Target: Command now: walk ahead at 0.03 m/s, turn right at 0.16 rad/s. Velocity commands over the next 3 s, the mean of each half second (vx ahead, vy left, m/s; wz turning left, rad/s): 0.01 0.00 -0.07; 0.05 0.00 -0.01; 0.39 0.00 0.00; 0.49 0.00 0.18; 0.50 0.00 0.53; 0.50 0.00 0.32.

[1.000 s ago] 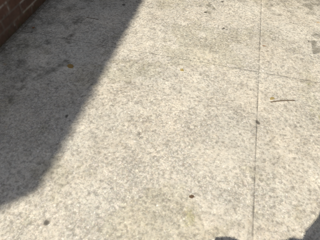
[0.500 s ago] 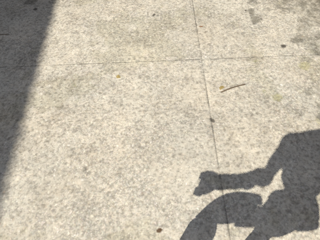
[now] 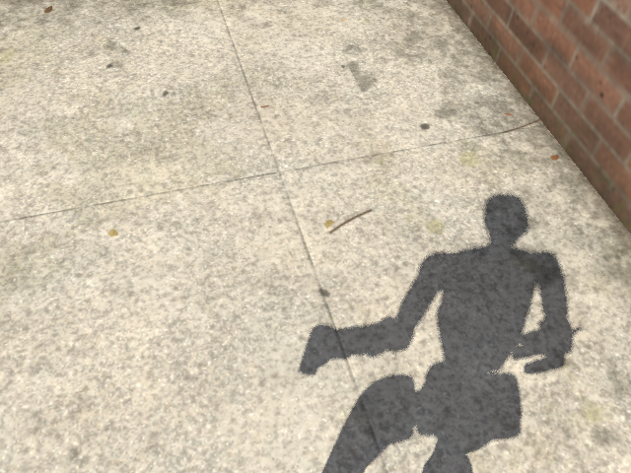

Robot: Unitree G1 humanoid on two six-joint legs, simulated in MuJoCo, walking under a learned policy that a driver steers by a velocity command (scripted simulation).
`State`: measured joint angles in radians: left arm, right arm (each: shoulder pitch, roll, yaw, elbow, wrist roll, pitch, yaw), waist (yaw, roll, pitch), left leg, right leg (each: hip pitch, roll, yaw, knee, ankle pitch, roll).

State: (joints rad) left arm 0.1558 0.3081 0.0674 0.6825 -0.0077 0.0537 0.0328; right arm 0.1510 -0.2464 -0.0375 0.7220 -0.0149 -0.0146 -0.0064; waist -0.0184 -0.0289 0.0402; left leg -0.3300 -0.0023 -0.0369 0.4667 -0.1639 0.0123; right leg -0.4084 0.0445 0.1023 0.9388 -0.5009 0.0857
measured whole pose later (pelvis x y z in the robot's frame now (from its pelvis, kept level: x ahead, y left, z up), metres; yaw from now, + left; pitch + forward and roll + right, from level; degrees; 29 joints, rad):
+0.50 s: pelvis +0.02 -0.03 -0.01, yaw +0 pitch -1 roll +0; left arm 0.24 0.21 0.02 0.80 0.01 -0.01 0.02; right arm 0.19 -0.25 -0.04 0.88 -0.01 -0.01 -0.02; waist -0.02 0.00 0.03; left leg -0.26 0.02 -0.04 0.52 -0.23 -0.04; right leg -0.18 0.02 0.06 0.54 -0.34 -0.01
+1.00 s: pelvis +0.04 -0.02 -0.01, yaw +1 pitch -1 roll +0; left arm 0.33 0.23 0.04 0.96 -0.02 -0.03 0.03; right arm 0.23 -0.24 -0.05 1.05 0.02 -0.02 -0.03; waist 0.01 0.00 0.00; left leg -0.31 0.01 0.00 0.72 -0.42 0.02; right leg -0.12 0.01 0.05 0.51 -0.38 -0.03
